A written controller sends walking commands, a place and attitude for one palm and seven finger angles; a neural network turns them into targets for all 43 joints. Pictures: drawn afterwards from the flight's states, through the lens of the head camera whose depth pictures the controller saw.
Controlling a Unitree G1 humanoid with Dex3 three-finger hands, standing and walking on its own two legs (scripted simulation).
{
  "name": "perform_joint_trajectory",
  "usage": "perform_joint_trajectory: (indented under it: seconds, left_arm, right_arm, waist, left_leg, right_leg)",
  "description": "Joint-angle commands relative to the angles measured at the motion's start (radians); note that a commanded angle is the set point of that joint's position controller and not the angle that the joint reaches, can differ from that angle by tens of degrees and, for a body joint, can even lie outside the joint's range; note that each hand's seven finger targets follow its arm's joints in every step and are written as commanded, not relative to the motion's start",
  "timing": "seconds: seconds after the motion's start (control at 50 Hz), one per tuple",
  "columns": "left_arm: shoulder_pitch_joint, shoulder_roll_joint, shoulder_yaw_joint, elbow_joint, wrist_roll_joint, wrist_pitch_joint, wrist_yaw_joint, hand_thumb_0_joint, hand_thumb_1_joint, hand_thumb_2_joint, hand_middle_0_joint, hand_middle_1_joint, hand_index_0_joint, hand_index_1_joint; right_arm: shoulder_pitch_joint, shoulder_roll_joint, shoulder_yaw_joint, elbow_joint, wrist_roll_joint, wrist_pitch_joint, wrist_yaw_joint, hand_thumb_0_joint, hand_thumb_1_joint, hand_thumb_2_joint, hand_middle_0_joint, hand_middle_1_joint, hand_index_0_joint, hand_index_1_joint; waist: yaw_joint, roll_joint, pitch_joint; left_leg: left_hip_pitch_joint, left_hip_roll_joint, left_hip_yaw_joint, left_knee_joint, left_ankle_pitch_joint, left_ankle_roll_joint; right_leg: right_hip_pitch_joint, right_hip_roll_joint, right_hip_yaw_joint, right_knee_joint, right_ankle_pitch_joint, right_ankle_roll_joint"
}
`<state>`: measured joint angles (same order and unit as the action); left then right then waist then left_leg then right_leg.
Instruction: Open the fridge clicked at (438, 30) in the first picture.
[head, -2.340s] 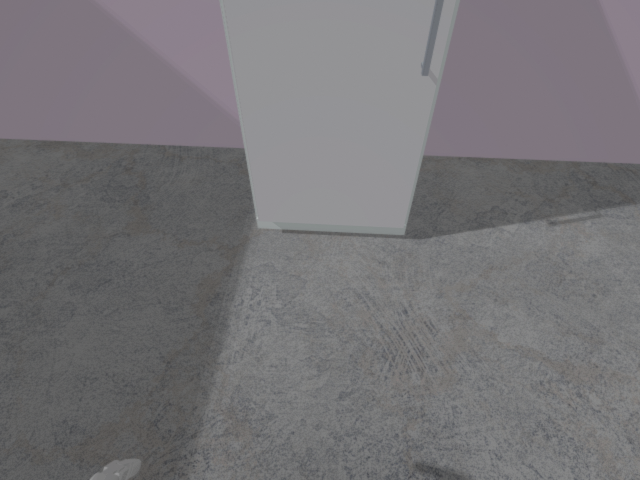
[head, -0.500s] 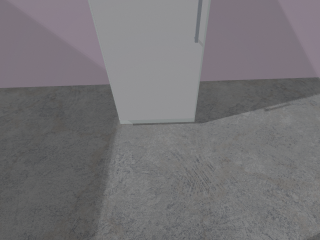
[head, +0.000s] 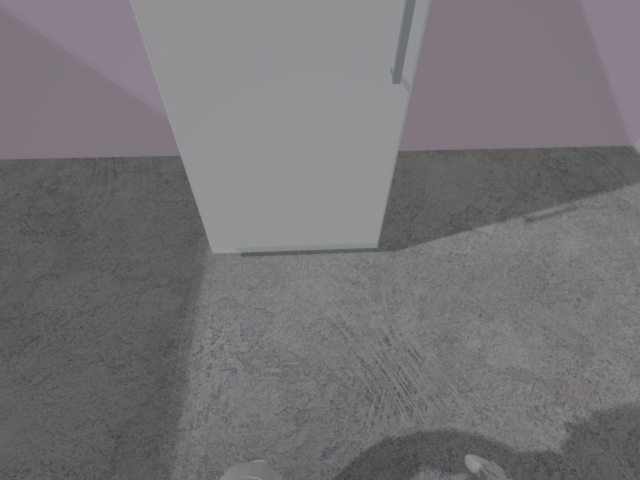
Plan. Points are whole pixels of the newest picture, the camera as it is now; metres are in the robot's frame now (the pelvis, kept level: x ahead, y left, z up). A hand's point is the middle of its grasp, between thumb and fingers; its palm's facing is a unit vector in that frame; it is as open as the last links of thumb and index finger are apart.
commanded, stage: walk to a spot facing it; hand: right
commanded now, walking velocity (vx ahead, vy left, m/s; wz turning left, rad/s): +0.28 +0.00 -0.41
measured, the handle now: (404, 16) +0.96 -0.07 +0.14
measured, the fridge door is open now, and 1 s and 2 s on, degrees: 0 0 0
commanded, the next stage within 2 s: turn to face it in 0.10 s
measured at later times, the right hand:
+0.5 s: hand out of the picture +0.13 -0.23 -0.16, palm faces +0.13 +0.98 -0.17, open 7.4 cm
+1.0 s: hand (495, 417) +0.26 -0.24 -0.16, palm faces -0.06 +0.98 -0.18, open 7.4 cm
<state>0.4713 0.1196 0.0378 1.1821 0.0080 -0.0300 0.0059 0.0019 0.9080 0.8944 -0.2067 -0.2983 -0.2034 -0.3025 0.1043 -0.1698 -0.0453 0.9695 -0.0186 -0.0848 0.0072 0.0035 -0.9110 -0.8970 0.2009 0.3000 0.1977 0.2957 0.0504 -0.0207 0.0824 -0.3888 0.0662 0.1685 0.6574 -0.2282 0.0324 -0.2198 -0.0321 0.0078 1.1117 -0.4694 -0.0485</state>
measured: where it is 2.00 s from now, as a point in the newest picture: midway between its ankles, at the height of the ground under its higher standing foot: (332, 393)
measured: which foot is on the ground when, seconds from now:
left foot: down 0.00-0.30, up 0.32-0.66, down 0.68-0.96, up 0.98-1.00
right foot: up 0.00-0.28, down 0.30-0.68, up 0.70-0.92, down 0.94-1.00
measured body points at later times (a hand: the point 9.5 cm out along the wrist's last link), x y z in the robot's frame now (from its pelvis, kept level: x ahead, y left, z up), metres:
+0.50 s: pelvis +0.17 -0.05 +0.02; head +0.18 -0.08 +0.47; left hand +0.29 +0.16 -0.11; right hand +0.12 -0.28 -0.15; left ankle +0.16 +0.08 -0.66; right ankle +0.22 -0.14 -0.72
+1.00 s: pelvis +0.20 -0.06 +0.02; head +0.21 -0.08 +0.47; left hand +0.19 +0.17 -0.13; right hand +0.27 -0.30 -0.15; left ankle +0.21 +0.06 -0.70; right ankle +0.21 -0.16 -0.72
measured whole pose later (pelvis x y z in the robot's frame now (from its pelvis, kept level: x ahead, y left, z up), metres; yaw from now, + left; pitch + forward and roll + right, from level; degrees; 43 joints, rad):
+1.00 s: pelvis +0.20 -0.06 +0.02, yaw +7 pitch -1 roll +1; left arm 0.27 0.15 0.03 1.05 0.02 0.01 0.03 0.00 0.91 0.90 -0.20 -0.30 -0.20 -0.30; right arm 0.23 -0.20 -0.06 1.04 -0.02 0.04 -0.01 0.01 -0.91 -0.90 0.20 0.30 0.20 0.30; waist 0.01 0.03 0.03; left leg -0.33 0.00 0.02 0.66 -0.37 0.00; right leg -0.23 -0.05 -0.12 0.56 -0.31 -0.02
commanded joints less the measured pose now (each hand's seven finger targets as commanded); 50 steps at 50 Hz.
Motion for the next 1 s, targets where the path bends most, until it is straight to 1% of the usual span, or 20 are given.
perform_joint_trajectory:
  seconds: [0.0,0.1,0.2,0.24,0.26,0.28,0.32,0.38,0.42,0.54,0.6,0.62,0.66,0.68,0.72,0.82,0.88,0.9,0.94,0.98]
  left_arm:
    - [-0.084,0.053,0.022,-0.124,0.018,-0.009,-0.010,0.000,0.900,0.900,-0.200,-0.300,-0.200,-0.300]
    - [-0.129,0.039,0.024,-0.175,0.017,0.023,-0.037,0.000,0.900,0.900,-0.200,-0.300,-0.200,-0.300]
    - [-0.253,0.075,0.021,-0.242,0.016,0.005,-0.051,0.000,0.900,0.900,-0.200,-0.300,-0.200,-0.300]
    - [-0.135,0.115,0.025,-0.204,0.022,-0.006,-0.038,0.000,0.900,0.900,-0.200,-0.300,-0.200,-0.300]
    - [-0.026,0.209,0.044,-0.180,0.029,-0.016,-0.024,0.000,0.900,0.900,-0.200,-0.300,-0.200,-0.300]
    - [0.038,0.320,0.060,-0.171,0.025,-0.018,-0.008,0.000,0.900,0.900,-0.200,-0.300,-0.200,-0.300]
    - [-0.062,0.301,0.042,-0.188,0.017,-0.016,0.013,0.000,0.900,0.900,-0.200,-0.300,-0.200,-0.300]
    - [-0.220,0.195,0.007,-0.211,0.016,-0.025,0.020,0.000,0.900,0.900,-0.200,-0.300,-0.200,-0.300]
    - [-0.262,0.187,0.004,-0.209,0.011,-0.022,0.021,0.000,0.900,0.900,-0.200,-0.300,-0.200,-0.300]
    - [-0.273,0.181,0.033,-0.194,0.016,0.012,0.020,0.000,0.900,0.900,-0.200,-0.300,-0.200,-0.300]
    - [-0.301,0.185,0.036,-0.193,0.011,0.024,0.018,0.000,0.900,0.900,-0.200,-0.300,-0.200,-0.300]
    - [-0.305,0.167,0.034,-0.194,0.008,0.027,0.015,0.000,0.900,0.900,-0.200,-0.300,-0.200,-0.300]
    - [-0.291,0.080,0.015,-0.217,-0.001,0.035,0.006,0.000,0.900,0.900,-0.200,-0.300,-0.200,-0.300]
    - [-0.331,0.092,0.013,-0.224,0.001,0.049,0.010,0.000,0.900,0.900,-0.200,-0.300,-0.200,-0.300]
    - [-0.311,0.110,0.019,-0.208,0.000,0.049,0.014,0.000,0.900,0.900,-0.200,-0.300,-0.200,-0.300]
    - [-0.249,0.087,0.013,-0.187,-0.001,0.041,0.024,0.000,0.900,0.900,-0.200,-0.300,-0.200,-0.300]
    - [-0.132,0.084,0.005,-0.146,0.003,0.030,0.032,0.000,0.900,0.900,-0.200,-0.300,-0.200,-0.300]
    - [-0.109,0.112,0.006,-0.136,0.009,0.020,0.033,0.000,0.900,0.900,-0.200,-0.300,-0.200,-0.300]
    - [-0.072,0.242,0.035,-0.152,0.025,0.017,0.032,0.000,0.900,0.900,-0.200,-0.300,-0.200,-0.300]
    - [-0.073,0.211,0.031,-0.153,0.028,0.007,0.036,0.000,0.900,0.900,-0.200,-0.300,-0.200,-0.300]
  right_arm:
    - [0.191,-0.097,-0.022,0.038,-0.013,0.008,-0.030,0.000,-0.900,-0.900,0.200,0.300,0.200,0.300]
    - [0.152,-0.113,-0.029,0.020,-0.015,0.006,-0.028,0.000,-0.900,-0.900,0.200,0.300,0.200,0.300]
    - [0.211,-0.166,-0.030,0.029,-0.014,0.016,-0.026,0.000,-0.900,-0.900,0.200,0.300,0.200,0.300]
    - [0.225,-0.156,-0.026,0.039,-0.007,0.027,-0.027,0.000,-0.900,-0.900,0.200,0.300,0.200,0.300]
    - [0.263,-0.123,-0.018,0.034,0.000,0.035,-0.024,0.000,-0.900,-0.900,0.200,0.300,0.200,0.300]
    - [0.300,-0.074,-0.007,0.019,0.012,0.040,-0.019,0.000,-0.900,-0.900,0.200,0.300,0.200,0.300]
    - [0.254,-0.080,-0.002,0.020,0.005,0.049,-0.032,0.000,-0.900,-0.900,0.200,0.300,0.200,0.300]
    - [0.259,-0.064,0.001,0.070,0.002,0.068,-0.021,0.000,-0.900,-0.900,0.200,0.300,0.200,0.300]
    - [0.312,-0.040,0.005,0.090,0.003,0.091,-0.021,0.000,-0.900,-0.900,0.200,0.300,0.200,0.300]
    - [0.282,-0.012,-0.005,0.057,-0.009,0.107,-0.022,0.000,-0.900,-0.900,0.200,0.300,0.200,0.300]
    - [0.324,-0.014,-0.011,0.059,-0.012,0.100,-0.023,0.000,-0.900,-0.900,0.200,0.300,0.200,0.300]
    - [0.334,-0.038,-0.013,0.059,-0.015,0.094,-0.026,0.000,-0.900,-0.900,0.200,0.300,0.200,0.300]
    - [0.299,-0.160,-0.026,0.040,-0.016,0.077,-0.034,0.000,-0.900,-0.900,0.200,0.300,0.200,0.300]
    - [0.301,-0.172,-0.027,0.038,-0.009,0.074,-0.036,0.000,-0.900,-0.900,0.200,0.300,0.200,0.300]
    - [0.227,-0.148,-0.030,0.040,-0.009,0.076,-0.043,0.000,-0.900,-0.900,0.200,0.300,0.200,0.300]
    - [0.186,-0.163,-0.050,0.023,-0.010,0.090,-0.041,0.000,-0.900,-0.900,0.200,0.300,0.200,0.300]
    - [0.139,-0.150,-0.050,0.016,0.004,0.100,-0.035,0.000,-0.900,-0.900,0.200,0.300,0.200,0.300]
    - [0.139,-0.118,-0.040,0.011,0.009,0.102,-0.027,0.000,-0.900,-0.900,0.200,0.300,0.200,0.300]
    - [0.091,-0.063,-0.030,-0.030,0.002,0.106,-0.008,0.000,-0.900,-0.900,0.200,0.300,0.200,0.300]
    - [0.025,-0.094,-0.044,-0.043,-0.016,0.107,0.002,0.000,-0.900,-0.900,0.200,0.300,0.200,0.300]
  waist:
    - [-0.057,0.106,0.006]
    - [-0.005,0.154,0.025]
    - [-0.045,0.127,0.016]
    - [0.005,0.036,-0.053]
    - [0.041,-0.148,-0.147]
    - [0.042,-0.382,-0.228]
    - [0.025,-0.262,-0.220]
    - [-0.043,-0.091,-0.098]
    - [-0.067,-0.112,-0.109]
    - [-0.055,-0.074,-0.058]
    - [-0.086,-0.060,-0.057]
    - [-0.092,-0.001,-0.044]
    - [-0.070,0.240,-0.044]
    - [-0.100,0.246,-0.063]
    - [-0.072,0.233,-0.054]
    - [-0.067,0.138,-0.115]
    - [-0.028,0.131,-0.131]
    - [-0.029,0.050,-0.116]
    - [0.003,-0.285,-0.030]
    - [0.006,-0.164,0.070]
  left_leg:
    - [0.107,0.336,-0.334,-0.459,-0.164,0.111]
    - [0.005,0.257,-0.045,-0.466,-0.029,0.062]
    - [0.107,0.266,-0.039,-0.365,0.105,0.056]
    - [0.100,0.198,0.011,-0.170,0.186,0.028]
    - [0.024,0.108,0.054,0.069,0.069,-0.022]
    - [-0.130,-0.022,0.048,0.362,-0.420,-0.066]
    - [-0.184,0.009,-0.111,0.561,-0.394,-0.044]
    - [-0.083,0.062,-0.147,0.466,-0.232,-0.063]
    - [-0.003,0.048,-0.125,0.353,-0.204,-0.068]
    - [0.073,0.012,-0.082,0.102,-0.141,-0.065]
    - [0.159,-0.008,-0.063,-0.086,-0.007,-0.062]
    - [0.170,0.012,-0.116,-0.185,0.060,-0.049]
    - [0.166,0.270,-0.446,-0.370,0.205,0.082]
    - [0.129,0.291,-0.502,-0.422,0.167,0.151]
    - [0.162,0.247,-0.450,-0.393,0.237,0.175]
    - [0.228,0.189,-0.367,-0.305,0.380,0.156]
    - [0.153,0.122,-0.320,-0.261,0.193,0.087]
    - [0.061,0.062,-0.286,-0.228,-0.003,0.047]
    - [-0.130,-0.091,-0.102,0.079,-0.269,-0.030]
    - [-0.225,-0.037,-0.185,0.350,-0.246,-0.020]
  right_leg:
    - [-0.349,-0.116,0.028,0.187,0.122,0.012]
    - [-0.249,-0.116,-0.067,-0.157,0.222,0.055]
    - [-0.156,-0.069,-0.127,-0.388,0.236,0.042]
    - [0.068,-0.032,-0.153,-0.557,0.336,0.043]
    - [0.250,-0.149,-0.001,-0.637,0.485,0.006]
    - [0.361,-0.398,0.294,-0.741,0.741,-0.106]
    - [0.266,-0.432,0.258,-0.774,0.686,-0.153]
    - [0.053,-0.336,0.025,-0.795,0.746,-0.096]
    - [0.012,-0.303,-0.058,-0.819,0.663,-0.088]
    - [-0.055,-0.318,-0.060,-0.834,0.322,-0.101]
    - [-0.073,-0.288,-0.107,-0.735,0.233,-0.053]
    - [-0.085,-0.238,-0.143,-0.660,0.197,-0.010]
    - [-0.186,-0.072,-0.217,-0.429,-0.005,0.080]
    - [-0.182,-0.059,-0.146,-0.310,-0.085,0.082]
    - [-0.223,-0.057,-0.079,-0.194,-0.029,0.078]
    - [-0.147,-0.034,-0.080,-0.392,0.024,0.091]
    - [0.049,-0.024,-0.102,-0.655,0.217,0.084]
    - [0.124,-0.072,-0.049,-0.733,0.196,0.064]
    - [0.077,-0.352,0.322,-0.956,-0.109,-0.078]
    - [0.018,-0.364,0.334,-1.009,-0.132,-0.122]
